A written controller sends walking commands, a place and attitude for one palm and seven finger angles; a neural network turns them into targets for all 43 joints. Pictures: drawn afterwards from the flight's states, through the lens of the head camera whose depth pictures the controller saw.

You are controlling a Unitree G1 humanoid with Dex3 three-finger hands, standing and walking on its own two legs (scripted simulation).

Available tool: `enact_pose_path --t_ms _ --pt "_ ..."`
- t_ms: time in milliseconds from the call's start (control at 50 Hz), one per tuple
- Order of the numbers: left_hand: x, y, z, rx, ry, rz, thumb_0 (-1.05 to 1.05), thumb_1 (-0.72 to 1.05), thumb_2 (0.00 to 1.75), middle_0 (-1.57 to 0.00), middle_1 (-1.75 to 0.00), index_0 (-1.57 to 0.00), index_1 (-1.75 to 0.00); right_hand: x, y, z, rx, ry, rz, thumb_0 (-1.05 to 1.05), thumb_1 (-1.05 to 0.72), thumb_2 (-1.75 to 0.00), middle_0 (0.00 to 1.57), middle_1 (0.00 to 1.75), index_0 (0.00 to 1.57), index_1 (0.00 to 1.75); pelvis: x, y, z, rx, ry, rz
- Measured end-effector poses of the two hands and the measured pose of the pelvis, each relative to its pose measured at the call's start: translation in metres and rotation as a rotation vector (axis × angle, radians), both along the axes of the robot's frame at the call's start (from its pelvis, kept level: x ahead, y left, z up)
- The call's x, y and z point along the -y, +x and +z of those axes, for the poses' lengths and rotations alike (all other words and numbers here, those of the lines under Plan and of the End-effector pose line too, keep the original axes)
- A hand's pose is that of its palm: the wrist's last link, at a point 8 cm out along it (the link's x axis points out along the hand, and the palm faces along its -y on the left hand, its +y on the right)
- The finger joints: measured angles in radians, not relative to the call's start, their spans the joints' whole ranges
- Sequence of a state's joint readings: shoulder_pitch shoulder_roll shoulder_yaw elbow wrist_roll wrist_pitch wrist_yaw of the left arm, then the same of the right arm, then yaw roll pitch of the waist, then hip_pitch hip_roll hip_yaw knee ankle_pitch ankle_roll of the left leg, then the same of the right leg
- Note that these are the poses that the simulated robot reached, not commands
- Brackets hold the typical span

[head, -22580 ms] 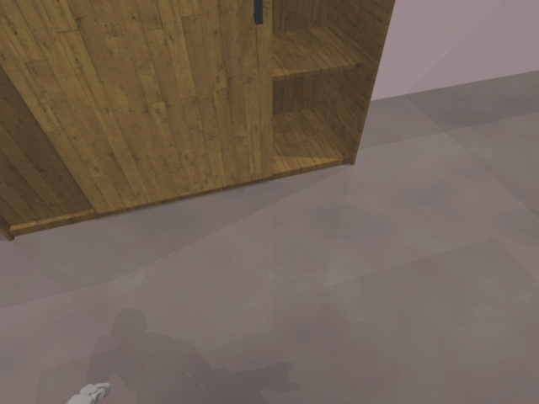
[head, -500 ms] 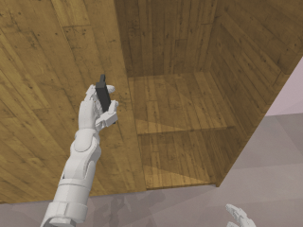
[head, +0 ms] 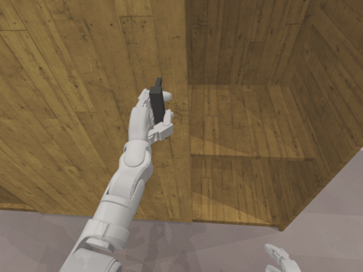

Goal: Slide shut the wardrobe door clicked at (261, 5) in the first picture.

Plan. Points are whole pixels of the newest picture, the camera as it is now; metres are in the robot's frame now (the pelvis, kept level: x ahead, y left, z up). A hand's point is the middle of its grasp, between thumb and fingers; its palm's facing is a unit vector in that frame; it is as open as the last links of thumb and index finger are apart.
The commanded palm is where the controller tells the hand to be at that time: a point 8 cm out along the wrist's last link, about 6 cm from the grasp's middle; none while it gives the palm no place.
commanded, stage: tug the door sideways, standing still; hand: left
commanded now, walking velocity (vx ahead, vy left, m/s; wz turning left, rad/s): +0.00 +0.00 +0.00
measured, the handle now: (161, 109) +0.45 +0.08 +0.13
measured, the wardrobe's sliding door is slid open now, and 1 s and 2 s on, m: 0.46 0.45 0.30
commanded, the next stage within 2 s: step sideways, sliding the door along in 0.36 s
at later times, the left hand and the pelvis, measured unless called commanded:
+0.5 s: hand (170, 126) +0.39 +0.05 +0.13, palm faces +0.03 -1.00 -0.06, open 6.2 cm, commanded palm +0.37 +0.09 +0.13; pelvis -0.04 +0.01 +0.00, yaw -1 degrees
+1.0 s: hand (170, 124) +0.39 +0.05 +0.13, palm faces +0.02 -1.00 -0.09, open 6.2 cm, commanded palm +0.38 +0.04 +0.13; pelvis -0.03 -0.05 -0.01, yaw +1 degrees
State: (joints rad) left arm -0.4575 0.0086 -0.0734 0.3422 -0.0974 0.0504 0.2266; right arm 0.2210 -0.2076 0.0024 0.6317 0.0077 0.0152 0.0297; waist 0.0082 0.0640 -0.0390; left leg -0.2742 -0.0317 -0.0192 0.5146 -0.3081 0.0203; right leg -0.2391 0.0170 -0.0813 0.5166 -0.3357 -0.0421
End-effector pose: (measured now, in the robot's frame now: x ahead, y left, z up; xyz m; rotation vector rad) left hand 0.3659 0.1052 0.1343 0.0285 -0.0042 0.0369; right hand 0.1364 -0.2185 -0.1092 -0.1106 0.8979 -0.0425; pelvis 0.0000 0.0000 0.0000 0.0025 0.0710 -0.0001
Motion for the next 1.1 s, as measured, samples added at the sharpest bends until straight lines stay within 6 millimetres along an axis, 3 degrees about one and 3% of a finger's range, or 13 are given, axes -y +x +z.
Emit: enact_pose_path --t_ms 140,340,540,660,800,900,980,1100 --pt "0.002 -0.001 0.0 0.008 0.016 0.009 0.01 0.75 0.82 -0.29 -1.35 -0.23 -1.38 -0.003 -0.033 -0.01 -0.054 0.01 0.0 0.01 -0.9 -0.9 0.2 0.3 0.2 0.3 -0.004 -0.015 -0.002 -0.002 -0.001 0.004" --pt "0.003 -0.001 -0.001 0.016 0.024 0.003 0.0 0.75 0.82 -0.29 -1.36 -0.21 -1.39 0.006 -0.081 -0.017 -0.112 -0.013 -0.038 0.01 -0.9 -0.9 0.2 0.3 0.2 0.3 -0.007 -0.031 -0.004 -0.002 -0.005 0.0" --pt "-0.001 0.003 0.001 0.035 0.079 -0.052 0.0 0.71 0.81 -0.32 -1.37 -0.23 -1.39 0.014 -0.101 -0.017 -0.111 -0.045 -0.098 0.01 -0.9 -0.9 0.2 0.3 0.2 0.3 -0.008 -0.042 -0.004 0.019 -0.001 -0.03" --pt "-0.008 0.008 0.003 0.048 0.15 -0.11 -0.02 0.63 0.8 -0.38 -1.35 -0.28 -1.39 0.024 -0.092 -0.018 -0.068 -0.081 -0.159 0.01 -0.9 -0.9 0.2 0.3 0.2 0.3 -0.002 -0.044 -0.008 0.051 0.013 -0.056" --pt "-0.004 0.006 0.004 0.037 0.153 -0.055 -0.02 0.63 0.82 -0.4 -1.35 -0.29 -1.4 0.036 -0.068 -0.027 -0.102 -0.068 -0.094 0.01 -0.9 -0.9 0.2 0.3 0.2 0.3 0.022 -0.034 -0.01 0.092 -0.021 -0.014" --pt "-0.001 0.006 0.001 0.056 0.101 -0.033 0.0 0.67 0.84 -0.41 -1.37 -0.28 -1.4 0.044 -0.039 -0.015 -0.112 -0.093 -0.019 0.01 -0.9 -0.9 0.2 0.3 0.2 0.3 0.038 -0.026 -0.005 0.107 0.007 0.014" --pt "0.001 0.007 -0.003 0.108 0.065 -0.028 0.0 0.7 0.85 -0.43 -1.39 -0.25 -1.4 0.053 -0.008 -0.013 -0.038 -0.093 0.01 0.01 -0.9 -0.9 0.2 0.3 0.2 0.3 0.045 -0.026 -0.014 0.119 0.023 0.006" --pt "0.008 0.005 -0.004 0.113 0.073 0.018 0.0 0.73 0.85 -0.41 -1.4 -0.2 -1.4 0.058 0.023 -0.009 -0.028 -0.047 0.082 0.01 -0.9 -0.9 0.2 0.29 0.2 0.3 0.074 -0.021 -0.009 0.15 -0.007 0.06"
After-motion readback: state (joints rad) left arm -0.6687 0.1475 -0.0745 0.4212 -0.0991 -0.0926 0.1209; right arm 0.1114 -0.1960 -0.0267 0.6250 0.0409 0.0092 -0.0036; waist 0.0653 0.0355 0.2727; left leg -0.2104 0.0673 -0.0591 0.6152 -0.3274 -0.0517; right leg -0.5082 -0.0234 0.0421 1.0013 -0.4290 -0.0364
